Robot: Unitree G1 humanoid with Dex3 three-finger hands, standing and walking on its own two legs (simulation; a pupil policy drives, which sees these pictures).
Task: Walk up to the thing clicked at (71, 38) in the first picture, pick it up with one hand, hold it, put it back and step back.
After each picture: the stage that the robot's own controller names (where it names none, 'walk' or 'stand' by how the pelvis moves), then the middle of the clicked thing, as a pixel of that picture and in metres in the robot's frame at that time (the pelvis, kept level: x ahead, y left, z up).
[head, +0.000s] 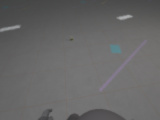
stand; (71, 38) +1.79 +0.55 -0.72
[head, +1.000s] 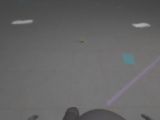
walk; (82, 40) +1.71 +0.23 -0.69
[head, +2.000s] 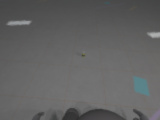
walk; (83, 54) +1.18 +0.13 -0.71
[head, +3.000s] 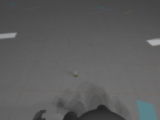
walk; (75, 74) +0.74 +0.19 -0.71
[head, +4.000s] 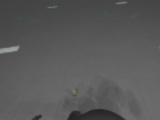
walk; (74, 93) +0.47 +0.25 -0.70
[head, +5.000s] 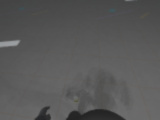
stand; (75, 98) +0.35 +0.18 -0.71
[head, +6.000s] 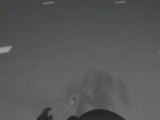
stand; (72, 103) +0.31 +0.21 -0.72
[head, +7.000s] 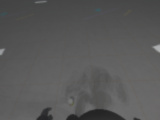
stand; (70, 102) +0.31 +0.24 -0.72
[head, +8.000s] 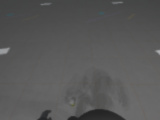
stand; (72, 103) +0.32 +0.22 -0.73
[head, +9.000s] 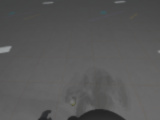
stand; (72, 102) +0.32 +0.21 -0.73
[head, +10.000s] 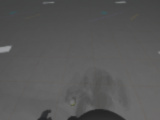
go down; (72, 102) +0.32 +0.21 -0.73
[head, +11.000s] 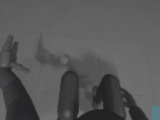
go down; (64, 62) +0.42 +0.21 -0.34
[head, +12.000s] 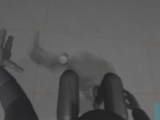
approach; (63, 61) +0.42 +0.22 -0.30
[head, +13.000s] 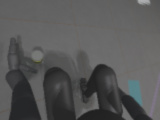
close in; (37, 57) +0.41 +0.25 -0.23
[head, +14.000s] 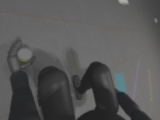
close; (24, 56) +0.41 +0.27 -0.22
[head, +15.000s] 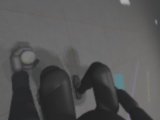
lift; (27, 58) +0.38 +0.25 -0.23
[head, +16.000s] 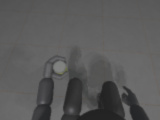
lift; (61, 69) +0.32 +0.21 -0.01
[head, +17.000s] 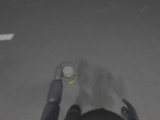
hold; (69, 74) +0.32 +0.16 +0.01
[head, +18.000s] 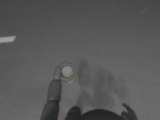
hold; (68, 74) +0.32 +0.17 +0.01
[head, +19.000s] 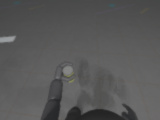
hold; (69, 74) +0.33 +0.17 +0.01
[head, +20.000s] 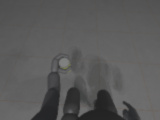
crouch; (65, 65) +0.39 +0.18 -0.05
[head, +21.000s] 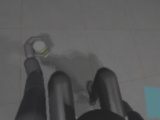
lower; (41, 49) +0.46 +0.27 -0.13
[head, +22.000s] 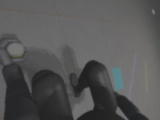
lower; (16, 52) +0.44 +0.27 -0.23
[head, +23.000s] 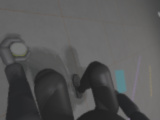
lower; (19, 51) +0.43 +0.28 -0.23
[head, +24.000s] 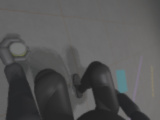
lower; (19, 51) +0.43 +0.28 -0.23
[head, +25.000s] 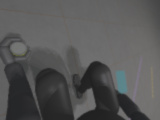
lower; (19, 51) +0.43 +0.29 -0.22
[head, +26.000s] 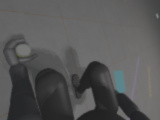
open; (23, 52) +0.43 +0.26 -0.23
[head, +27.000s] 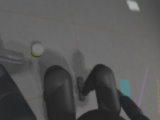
stand; (37, 51) +0.43 +0.25 -0.24
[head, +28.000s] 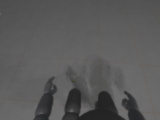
stand; (73, 78) +0.41 +0.18 -0.55
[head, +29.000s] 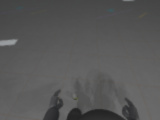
stand; (75, 96) +0.39 +0.17 -0.67
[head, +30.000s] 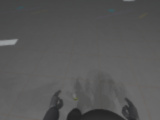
stand; (75, 97) +0.38 +0.17 -0.67
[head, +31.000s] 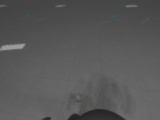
stand; (78, 98) +0.41 +0.16 -0.72
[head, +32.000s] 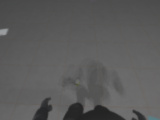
walk; (77, 82) +0.46 +0.14 -0.70
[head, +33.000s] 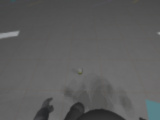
walk; (80, 71) +0.70 +0.18 -0.70
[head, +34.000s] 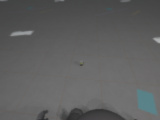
stand; (81, 63) +1.02 +0.20 -0.70
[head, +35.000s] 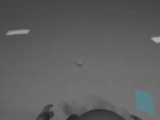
stand; (80, 63) +0.99 +0.19 -0.72
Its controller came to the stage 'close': yes
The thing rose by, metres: 0.72
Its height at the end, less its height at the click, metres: +0.00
